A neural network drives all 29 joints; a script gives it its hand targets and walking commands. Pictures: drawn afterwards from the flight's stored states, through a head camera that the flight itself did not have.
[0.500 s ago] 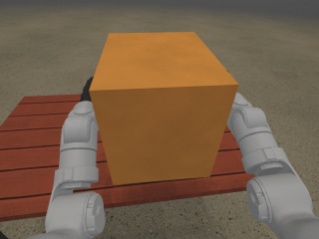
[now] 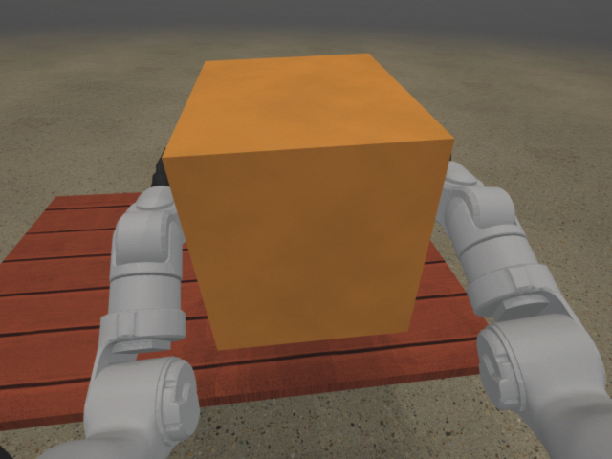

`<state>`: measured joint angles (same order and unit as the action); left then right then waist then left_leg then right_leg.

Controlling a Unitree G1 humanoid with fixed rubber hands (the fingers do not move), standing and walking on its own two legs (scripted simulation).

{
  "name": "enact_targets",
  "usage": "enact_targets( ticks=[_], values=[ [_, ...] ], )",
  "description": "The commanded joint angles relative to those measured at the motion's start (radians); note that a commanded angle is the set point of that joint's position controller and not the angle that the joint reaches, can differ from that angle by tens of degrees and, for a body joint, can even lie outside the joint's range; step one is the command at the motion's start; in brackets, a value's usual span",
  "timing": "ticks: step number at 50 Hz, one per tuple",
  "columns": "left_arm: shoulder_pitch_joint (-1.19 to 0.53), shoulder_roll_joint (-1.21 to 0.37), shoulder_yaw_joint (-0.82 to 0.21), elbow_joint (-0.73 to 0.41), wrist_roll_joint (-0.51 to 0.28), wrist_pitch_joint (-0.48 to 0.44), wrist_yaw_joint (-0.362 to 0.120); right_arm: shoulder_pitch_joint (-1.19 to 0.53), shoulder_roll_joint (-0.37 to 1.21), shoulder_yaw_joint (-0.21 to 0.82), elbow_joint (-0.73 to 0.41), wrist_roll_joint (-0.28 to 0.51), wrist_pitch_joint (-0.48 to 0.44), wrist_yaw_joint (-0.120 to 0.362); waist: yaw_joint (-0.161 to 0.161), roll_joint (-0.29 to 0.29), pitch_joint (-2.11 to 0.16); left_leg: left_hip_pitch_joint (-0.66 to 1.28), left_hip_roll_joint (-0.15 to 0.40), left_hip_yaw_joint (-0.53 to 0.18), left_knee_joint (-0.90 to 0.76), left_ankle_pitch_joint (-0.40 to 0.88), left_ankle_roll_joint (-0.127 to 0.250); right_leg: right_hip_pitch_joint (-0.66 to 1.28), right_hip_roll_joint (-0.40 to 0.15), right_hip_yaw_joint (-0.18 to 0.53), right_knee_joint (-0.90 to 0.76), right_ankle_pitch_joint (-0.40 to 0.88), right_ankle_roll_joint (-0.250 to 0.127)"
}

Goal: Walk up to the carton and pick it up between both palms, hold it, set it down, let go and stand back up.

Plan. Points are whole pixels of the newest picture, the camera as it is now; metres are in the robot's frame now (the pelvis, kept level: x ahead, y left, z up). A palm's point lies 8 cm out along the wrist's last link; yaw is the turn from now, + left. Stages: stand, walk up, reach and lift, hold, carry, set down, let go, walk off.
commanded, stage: hold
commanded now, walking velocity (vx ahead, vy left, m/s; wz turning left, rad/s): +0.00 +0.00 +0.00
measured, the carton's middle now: (300, 187) +0.41 +0.01 +0.23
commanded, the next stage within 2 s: none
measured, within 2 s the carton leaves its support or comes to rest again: neither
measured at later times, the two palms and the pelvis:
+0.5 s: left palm (163, 188) +0.36 +0.18 +0.25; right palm (434, 161) +0.37 -0.16 +0.28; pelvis -0.01 +0.00 +0.00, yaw +0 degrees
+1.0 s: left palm (164, 190) +0.37 +0.18 +0.25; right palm (433, 162) +0.37 -0.16 +0.28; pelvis +0.00 +0.00 +0.00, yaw +0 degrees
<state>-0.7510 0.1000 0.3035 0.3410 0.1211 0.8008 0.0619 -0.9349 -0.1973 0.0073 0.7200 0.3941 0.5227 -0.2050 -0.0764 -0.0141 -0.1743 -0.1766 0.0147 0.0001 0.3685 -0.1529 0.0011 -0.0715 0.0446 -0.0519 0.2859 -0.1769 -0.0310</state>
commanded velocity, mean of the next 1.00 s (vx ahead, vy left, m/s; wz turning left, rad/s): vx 0.00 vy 0.00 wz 0.00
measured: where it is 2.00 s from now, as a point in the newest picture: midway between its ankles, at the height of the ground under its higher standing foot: outside the picture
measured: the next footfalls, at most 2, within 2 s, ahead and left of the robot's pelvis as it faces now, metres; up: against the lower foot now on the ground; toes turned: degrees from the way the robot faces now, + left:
none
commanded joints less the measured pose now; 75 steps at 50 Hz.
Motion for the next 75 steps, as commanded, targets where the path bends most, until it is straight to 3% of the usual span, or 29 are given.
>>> enact_targets(
  ticks=[1,13,20,33,75],
  values=[
    [-0.946,-0.562,-0.449,-0.244,-0.188,-0.082,-0.151,-0.793,0.697,0.290,-0.306,0.159,0.015,0.119,-0.001,0.056,-0.348,0.241,-0.036,-0.046,0.004,0.247,-0.033,-0.014,0.010,0.062,-0.032,0.285,0.090],
    [-1.039,-0.551,-0.407,-0.152,-0.195,-0.080,-0.156,-0.860,0.701,0.220,-0.200,0.134,0.039,0.134,0.004,0.064,-0.319,0.178,-0.030,-0.044,-0.023,0.133,-0.025,-0.058,0.002,0.070,-0.051,0.145,0.076],
    [-1.040,-0.544,-0.379,-0.125,-0.194,-0.086,-0.153,-0.871,0.697,0.215,-0.178,0.142,0.037,0.135,0.012,0.053,-0.342,0.181,-0.031,-0.046,-0.015,0.162,-0.025,-0.041,0.005,0.071,-0.047,0.177,0.078],
    [-1.048,-0.556,-0.408,-0.179,-0.214,-0.089,-0.148,-0.871,0.693,0.228,-0.232,0.159,0.034,0.130,-0.001,0.067,-0.377,0.206,-0.032,-0.054,0.001,0.215,-0.034,-0.035,0.010,0.067,-0.042,0.219,0.080],
    [-1.030,-0.556,-0.409,-0.180,-0.205,-0.076,-0.148,-0.862,0.694,0.233,-0.231,0.164,0.050,0.126,0.002,0.063,-0.358,0.198,-0.033,-0.056,-0.001,0.209,-0.032,-0.035,0.010,0.072,-0.041,0.230,0.082]
  ],
)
